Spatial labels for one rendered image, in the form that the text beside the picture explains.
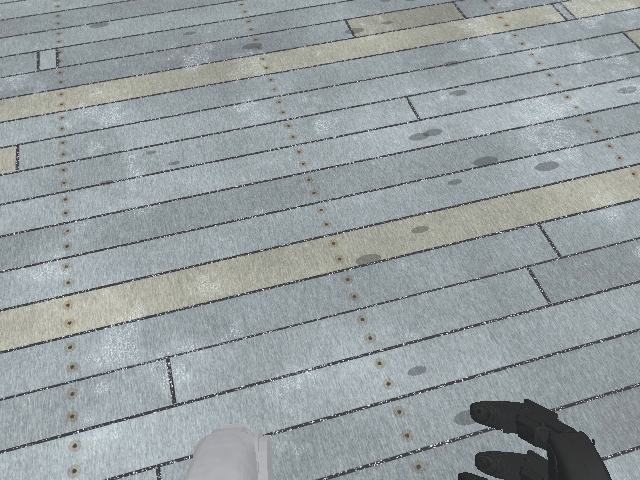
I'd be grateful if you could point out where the right robot hand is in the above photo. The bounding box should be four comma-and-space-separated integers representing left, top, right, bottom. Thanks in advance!
458, 399, 612, 480

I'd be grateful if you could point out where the left robot thigh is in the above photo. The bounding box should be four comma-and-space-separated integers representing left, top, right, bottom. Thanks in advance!
184, 427, 274, 480

